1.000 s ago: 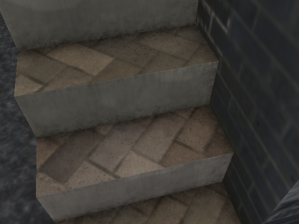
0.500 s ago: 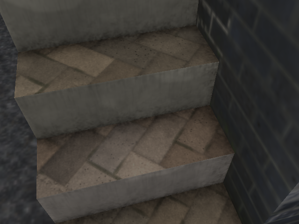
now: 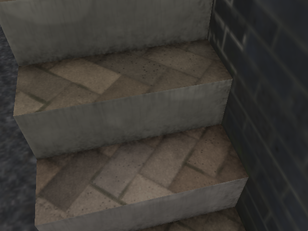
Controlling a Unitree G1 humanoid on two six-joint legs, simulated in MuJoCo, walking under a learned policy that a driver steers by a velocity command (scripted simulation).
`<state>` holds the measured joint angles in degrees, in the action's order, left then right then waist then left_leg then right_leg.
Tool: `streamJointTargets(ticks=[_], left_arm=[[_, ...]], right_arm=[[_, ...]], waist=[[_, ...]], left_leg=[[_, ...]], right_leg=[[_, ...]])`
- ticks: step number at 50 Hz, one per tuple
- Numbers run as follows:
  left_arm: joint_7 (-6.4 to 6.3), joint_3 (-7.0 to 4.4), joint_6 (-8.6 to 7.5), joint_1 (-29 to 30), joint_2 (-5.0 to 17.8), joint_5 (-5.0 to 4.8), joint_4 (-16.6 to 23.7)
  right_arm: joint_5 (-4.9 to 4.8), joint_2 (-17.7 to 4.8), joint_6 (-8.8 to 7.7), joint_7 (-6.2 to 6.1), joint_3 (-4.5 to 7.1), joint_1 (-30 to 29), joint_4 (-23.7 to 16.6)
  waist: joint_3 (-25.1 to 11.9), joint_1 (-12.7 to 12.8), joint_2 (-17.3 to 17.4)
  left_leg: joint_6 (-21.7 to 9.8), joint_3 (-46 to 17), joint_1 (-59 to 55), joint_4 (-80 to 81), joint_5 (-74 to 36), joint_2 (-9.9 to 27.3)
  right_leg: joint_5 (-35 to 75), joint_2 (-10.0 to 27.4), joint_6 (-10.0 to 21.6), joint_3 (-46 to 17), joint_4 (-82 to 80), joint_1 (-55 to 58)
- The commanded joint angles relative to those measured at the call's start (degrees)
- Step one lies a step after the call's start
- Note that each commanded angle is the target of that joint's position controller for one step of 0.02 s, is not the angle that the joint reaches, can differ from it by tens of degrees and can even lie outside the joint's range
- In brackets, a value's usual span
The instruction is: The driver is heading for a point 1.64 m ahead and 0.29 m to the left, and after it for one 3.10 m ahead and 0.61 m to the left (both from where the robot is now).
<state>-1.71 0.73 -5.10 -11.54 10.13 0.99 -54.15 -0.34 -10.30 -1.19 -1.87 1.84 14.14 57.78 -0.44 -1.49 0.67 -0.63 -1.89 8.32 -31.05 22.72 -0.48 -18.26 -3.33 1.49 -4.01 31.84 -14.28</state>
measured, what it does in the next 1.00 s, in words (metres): shifts its weight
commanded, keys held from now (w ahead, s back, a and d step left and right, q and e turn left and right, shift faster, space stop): w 1.00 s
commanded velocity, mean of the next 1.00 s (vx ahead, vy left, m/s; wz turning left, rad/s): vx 0.41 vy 0.03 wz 0.00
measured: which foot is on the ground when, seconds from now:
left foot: down 0.00-1.00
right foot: down 0.00-1.00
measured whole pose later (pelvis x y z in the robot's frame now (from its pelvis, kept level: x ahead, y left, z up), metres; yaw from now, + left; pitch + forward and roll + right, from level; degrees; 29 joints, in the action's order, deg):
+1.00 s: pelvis -0.02 +0.05 +0.01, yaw -1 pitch +0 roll +1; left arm -2.8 2.2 -2.0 -15.1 9.3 1.6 -57.1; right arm 0.1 -8.7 -1.0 -1.7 -0.1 14.8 58.5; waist 0.4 1.9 -0.7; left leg -1.4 0.4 10.5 -25.0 14.3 -2.3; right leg -14.5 3.1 -3.8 -5.4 26.9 -12.2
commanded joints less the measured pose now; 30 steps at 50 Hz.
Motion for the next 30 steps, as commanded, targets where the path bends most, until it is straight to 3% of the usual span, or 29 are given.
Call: streamJointTargets(ticks=[1, 4, 7, 9, 11, 14, 23, 30], left_arm=[[-0.08, -1.37, -0.46, -2.3, 6.0, 0.12, 2.7], [-0.14, -0.9, -0.54, 2.8, 5.2, 0.18, 4.4], [0.33, -0.42, -1.25, 2.2, 5.0, -0.02, 4.5], [0.39, 0.16, -1.04, 1.8, 4.1, -0.27, 4.3], [0.17, 0.49, -0.41, 2.9, 3.9, -0.02, 4.3], [-0.03, 0.62, -0.17, 3.9, 4.6, 0.25, 4.5], [0.15, 0.49, -0.15, 5.7, 5.0, 0.21, 4.5], [0.16, 0.46, 0.08, 6.4, 5.0, 0.35, 4.3]], right_arm=[[0.12, -4.4, -0.41, 0.13, 0.81, 1.2, -2.6], [0.28, -4.0, -0.55, 0.2, 0.83, 1.0, -2.7], [0.01, -5.7, 0.01, 0.14, 1.58, 1.7, -2.7], [-0.02, -5.5, 0.58, 0.31, 1.59, 0.0, -3.2], [0.06, -4.8, 0.56, 0.56, 1.38, -2.7, -4.0], [0.13, -5.0, 0.03, 0.74, 1.39, -4.1, -4.4], [0.7, -4.7, -0.28, 0.82, 0.97, -4.5, -4.1], [0.64, -4.5, -0.56, 0.85, 0.57, -4.8, -3.9]], waist=[[-4.0, 0.8, -2.1], [-1.2, -1.0, -1.1], [-4.1, -0.9, 2.1], [-4.5, -0.3, 2.8], [-2.0, 0.1, 1.9], [-0.1, 0.3, 0.2], [-0.7, 0.0, -1.6], [-0.8, 0.1, -0.9]], left_leg=[[-0.8, 0.1, 2.7, -1.9, -30.0, -0.1], [-0.3, -0.5, 0.0, 2.4, -28.6, 0.4], [-0.7, -0.4, -6.3, 3.8, -39.7, 1.5], [-2.0, -1.6, -6.6, 5.4, -38.6, 2.5], [-2.9, -2.7, -4.8, 7.4, -34.0, 3.0], [-2.6, -2.4, -3.8, 8.6, -30.7, 2.8], [-1.1, -1.2, -3.0, 9.3, -23.7, 2.2], [-0.4, -0.8, -2.0, 9.6, -20.1, 2.2]], right_leg=[[29.1, 4.9, 7.2, -5.6, -4.4, 7.7], [31.5, 4.6, 6.1, -3.8, -4.4, 4.4], [35.4, 3.3, 3.5, -0.5, -1.2, 2.7], [26.6, 2.7, 2.4, 0.4, -1.8, 2.8], [19.3, 2.7, 1.8, 0.2, -3.2, 2.4], [18.8, 3.1, 1.5, -0.6, -4.9, 2.3], [17.7, 3.7, 1.6, -2.0, -7.6, 4.0], [16.2, 4.1, 2.0, -2.7, -9.0, 4.5]])
Velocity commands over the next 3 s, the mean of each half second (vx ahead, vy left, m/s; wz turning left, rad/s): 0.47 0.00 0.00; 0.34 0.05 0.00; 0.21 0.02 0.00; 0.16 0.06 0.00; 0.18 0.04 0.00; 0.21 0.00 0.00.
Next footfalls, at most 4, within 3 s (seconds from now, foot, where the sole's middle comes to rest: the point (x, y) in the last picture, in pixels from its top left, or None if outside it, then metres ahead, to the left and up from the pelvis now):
none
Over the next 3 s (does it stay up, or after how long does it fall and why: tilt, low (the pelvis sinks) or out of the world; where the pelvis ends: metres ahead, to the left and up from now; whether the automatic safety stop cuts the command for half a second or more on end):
stays up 0.02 0.01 0.01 its command is cut before an obstacle after 0.7 s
